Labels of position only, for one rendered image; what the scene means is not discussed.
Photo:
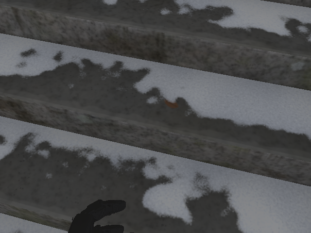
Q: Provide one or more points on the robot left hand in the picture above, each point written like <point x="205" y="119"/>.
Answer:
<point x="84" y="222"/>

